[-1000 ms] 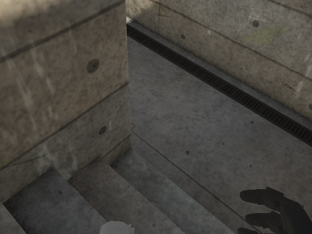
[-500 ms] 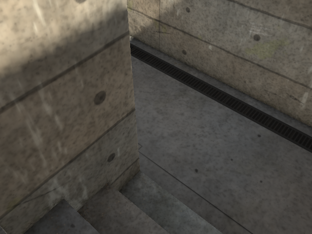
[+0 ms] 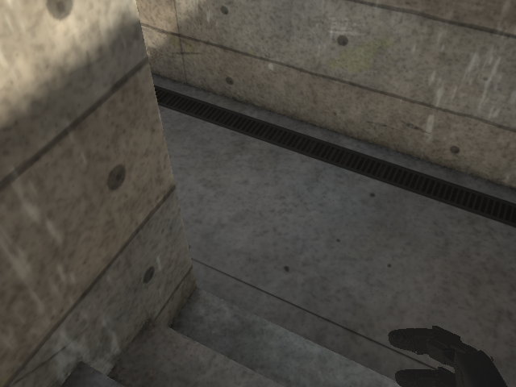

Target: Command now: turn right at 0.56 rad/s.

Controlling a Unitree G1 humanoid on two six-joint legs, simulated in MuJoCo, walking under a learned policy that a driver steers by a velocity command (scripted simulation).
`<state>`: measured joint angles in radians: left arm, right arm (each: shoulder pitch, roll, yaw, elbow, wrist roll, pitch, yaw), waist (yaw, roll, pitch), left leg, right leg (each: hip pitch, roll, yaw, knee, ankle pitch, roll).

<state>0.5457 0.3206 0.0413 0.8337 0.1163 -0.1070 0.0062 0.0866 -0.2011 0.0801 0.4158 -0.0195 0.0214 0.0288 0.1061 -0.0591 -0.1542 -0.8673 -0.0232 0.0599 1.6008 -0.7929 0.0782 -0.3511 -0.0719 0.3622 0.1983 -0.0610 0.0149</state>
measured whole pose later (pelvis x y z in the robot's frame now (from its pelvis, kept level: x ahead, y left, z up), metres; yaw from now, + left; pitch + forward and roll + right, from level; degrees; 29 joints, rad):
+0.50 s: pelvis -0.06 +0.03 +0.14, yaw -17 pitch +5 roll -3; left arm 0.07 0.25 0.01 0.54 0.09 0.05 -0.04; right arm 0.27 -0.25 0.04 0.86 -0.11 -0.11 0.00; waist -0.09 0.02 -0.06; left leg -0.48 0.21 0.22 0.90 -0.50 0.01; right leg -0.72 -0.02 -0.06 1.31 -0.16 0.03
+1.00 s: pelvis -0.03 -0.02 +0.09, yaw -18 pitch +4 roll -2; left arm 0.54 0.10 -0.08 1.01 0.11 -0.09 -0.02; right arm 0.17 -0.21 0.04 0.89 -0.14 -0.01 0.09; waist 0.10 -0.02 -0.06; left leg -0.75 0.08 0.00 0.73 0.37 0.05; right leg -0.44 -0.01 -0.09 1.09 -0.72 -0.05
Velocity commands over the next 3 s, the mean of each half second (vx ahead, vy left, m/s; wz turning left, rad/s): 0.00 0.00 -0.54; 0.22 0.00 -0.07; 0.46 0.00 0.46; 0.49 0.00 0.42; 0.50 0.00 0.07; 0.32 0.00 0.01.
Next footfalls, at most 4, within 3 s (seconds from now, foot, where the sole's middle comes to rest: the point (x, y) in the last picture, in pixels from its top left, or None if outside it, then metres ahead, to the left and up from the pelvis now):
0.56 right None -0.10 -0.12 -0.60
1.16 left None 0.19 0.08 -0.79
1.66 right None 0.40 -0.14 -0.98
2.18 left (270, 360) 0.74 0.09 -1.17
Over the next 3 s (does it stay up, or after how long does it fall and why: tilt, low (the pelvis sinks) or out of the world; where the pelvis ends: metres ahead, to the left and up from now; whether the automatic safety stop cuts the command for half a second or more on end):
stays up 1.08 -0.02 -0.58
